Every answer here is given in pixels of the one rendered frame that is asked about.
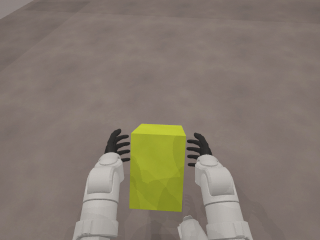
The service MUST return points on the robot left forearm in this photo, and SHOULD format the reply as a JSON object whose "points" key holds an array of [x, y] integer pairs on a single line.
{"points": [[100, 201]]}

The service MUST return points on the robot right hand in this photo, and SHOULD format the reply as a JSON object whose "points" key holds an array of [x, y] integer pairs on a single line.
{"points": [[203, 150]]}

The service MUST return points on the robot right forearm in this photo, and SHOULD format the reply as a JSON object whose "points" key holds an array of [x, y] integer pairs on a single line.
{"points": [[223, 212]]}

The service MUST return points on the robot right shin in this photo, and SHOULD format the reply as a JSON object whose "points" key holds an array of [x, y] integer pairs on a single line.
{"points": [[187, 218]]}

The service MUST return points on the robot left hand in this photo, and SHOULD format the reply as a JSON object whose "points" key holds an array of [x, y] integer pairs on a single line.
{"points": [[112, 145]]}

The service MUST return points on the carton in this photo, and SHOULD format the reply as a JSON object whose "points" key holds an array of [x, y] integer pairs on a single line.
{"points": [[157, 159]]}

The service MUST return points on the right robot thigh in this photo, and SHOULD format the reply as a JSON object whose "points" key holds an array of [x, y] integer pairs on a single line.
{"points": [[191, 230]]}

